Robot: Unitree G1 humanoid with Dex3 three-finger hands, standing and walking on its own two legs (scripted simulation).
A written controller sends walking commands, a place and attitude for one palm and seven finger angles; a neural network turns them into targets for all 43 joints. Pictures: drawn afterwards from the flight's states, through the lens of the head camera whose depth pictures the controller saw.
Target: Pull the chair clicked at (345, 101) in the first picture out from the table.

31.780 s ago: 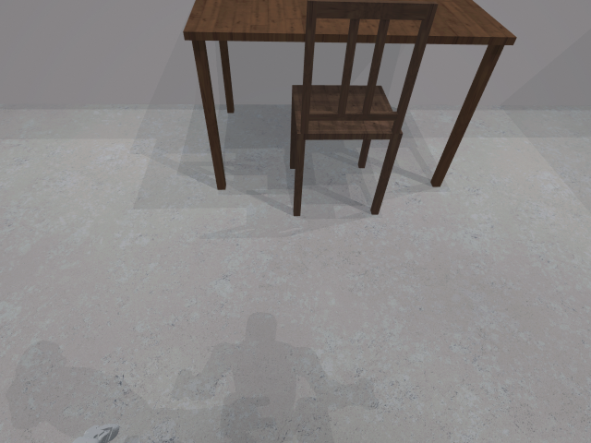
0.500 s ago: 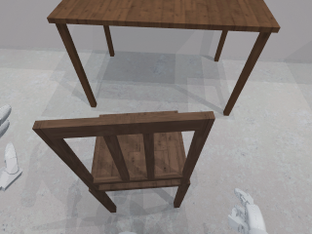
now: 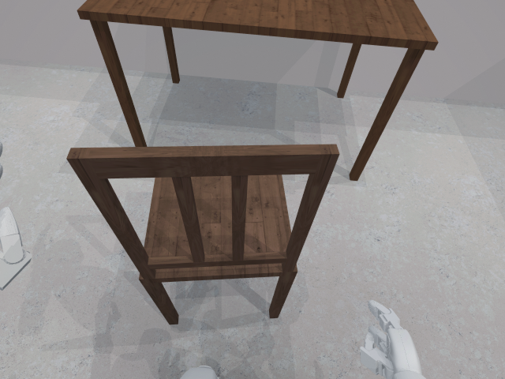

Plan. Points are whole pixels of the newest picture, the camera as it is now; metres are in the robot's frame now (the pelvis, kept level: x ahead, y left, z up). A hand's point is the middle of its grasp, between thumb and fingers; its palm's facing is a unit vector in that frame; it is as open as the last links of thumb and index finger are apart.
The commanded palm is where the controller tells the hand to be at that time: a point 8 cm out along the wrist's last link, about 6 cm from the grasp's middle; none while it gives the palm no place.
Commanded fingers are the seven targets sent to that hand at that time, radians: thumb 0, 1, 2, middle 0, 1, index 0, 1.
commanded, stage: step back with the hand held close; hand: left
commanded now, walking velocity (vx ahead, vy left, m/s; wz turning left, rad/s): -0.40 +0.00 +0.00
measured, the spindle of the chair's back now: (191, 224) +0.39 +0.15 -0.06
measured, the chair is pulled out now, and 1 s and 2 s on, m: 0.57 0.57 0.57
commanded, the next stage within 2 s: stop stepping back and stand still in 0.32 s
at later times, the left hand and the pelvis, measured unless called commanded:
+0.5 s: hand out of the picture +0.08 +0.23 +0.19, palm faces +0.42 -0.79 -0.45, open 7.4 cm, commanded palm +0.02 +0.28 +0.19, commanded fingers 0.00 0.90 0.90 -0.20 -0.30 -0.20 -0.30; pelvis -0.11 -0.03 +0.00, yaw +1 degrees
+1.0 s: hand out of the picture +0.00 +0.23 +0.18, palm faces +0.48 -0.75 -0.45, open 7.4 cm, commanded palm -0.05 +0.27 +0.19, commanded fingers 0.00 0.90 0.90 -0.20 -0.30 -0.20 -0.30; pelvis -0.18 -0.04 +0.00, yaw +3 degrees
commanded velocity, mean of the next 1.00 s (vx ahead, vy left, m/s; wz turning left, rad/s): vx -0.05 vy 0.03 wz -0.01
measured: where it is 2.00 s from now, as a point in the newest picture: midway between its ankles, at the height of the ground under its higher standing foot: outside the picture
